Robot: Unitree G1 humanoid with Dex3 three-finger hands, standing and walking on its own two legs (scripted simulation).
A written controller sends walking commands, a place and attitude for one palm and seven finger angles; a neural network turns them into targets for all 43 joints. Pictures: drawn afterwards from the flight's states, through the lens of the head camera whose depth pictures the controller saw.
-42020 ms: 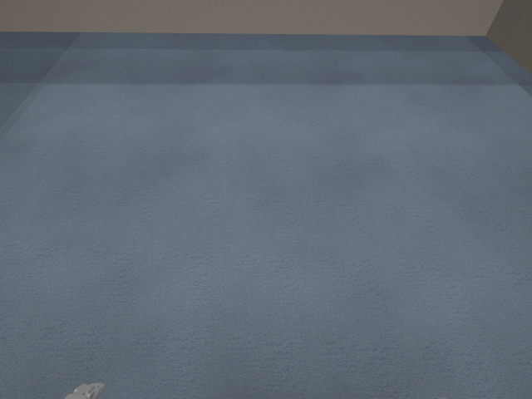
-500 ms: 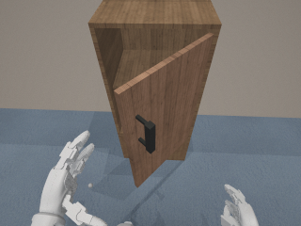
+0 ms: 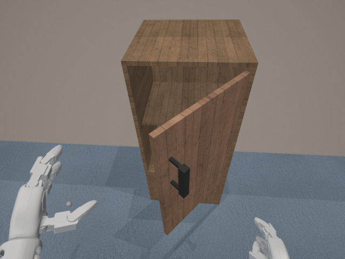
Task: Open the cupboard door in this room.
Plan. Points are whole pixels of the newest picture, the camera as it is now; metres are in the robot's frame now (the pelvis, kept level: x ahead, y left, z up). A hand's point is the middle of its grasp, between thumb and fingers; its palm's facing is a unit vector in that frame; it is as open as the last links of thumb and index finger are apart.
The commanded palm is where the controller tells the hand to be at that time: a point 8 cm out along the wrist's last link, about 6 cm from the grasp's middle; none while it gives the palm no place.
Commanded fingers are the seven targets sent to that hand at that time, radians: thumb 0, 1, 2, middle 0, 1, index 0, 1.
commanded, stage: draw the hand back to the body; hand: left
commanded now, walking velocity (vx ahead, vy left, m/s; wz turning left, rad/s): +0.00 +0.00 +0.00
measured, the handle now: (178, 177) +0.34 +0.03 -0.02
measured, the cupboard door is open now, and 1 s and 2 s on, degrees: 48 48 48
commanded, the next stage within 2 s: step back with the hand held close in 0.64 s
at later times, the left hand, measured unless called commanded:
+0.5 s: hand (42, 186) +0.19 +0.25 +0.16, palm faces +0.44 -0.81 -0.40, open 7.6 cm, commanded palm +0.14 +0.29 +0.18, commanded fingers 0.00 0.90 0.90 -0.20 -0.30 -0.20 -0.30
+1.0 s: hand (50, 183) +0.20 +0.24 +0.16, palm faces +0.34 -0.80 -0.50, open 7.4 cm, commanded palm +0.14 +0.28 +0.19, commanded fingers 0.00 0.90 0.90 -0.20 -0.30 -0.20 -0.30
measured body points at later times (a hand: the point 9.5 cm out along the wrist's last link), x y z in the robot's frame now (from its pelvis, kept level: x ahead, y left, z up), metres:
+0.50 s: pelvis +0.00 -0.01 +0.02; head -0.02 -0.03 +0.46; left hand +0.16 +0.29 +0.19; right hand +0.19 -0.23 -0.07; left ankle -0.01 +0.11 -0.73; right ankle -0.03 -0.13 -0.73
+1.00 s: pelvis -0.01 -0.01 +0.02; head -0.01 -0.03 +0.47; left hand +0.17 +0.28 +0.19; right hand +0.17 -0.26 -0.07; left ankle -0.01 +0.11 -0.73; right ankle -0.03 -0.13 -0.73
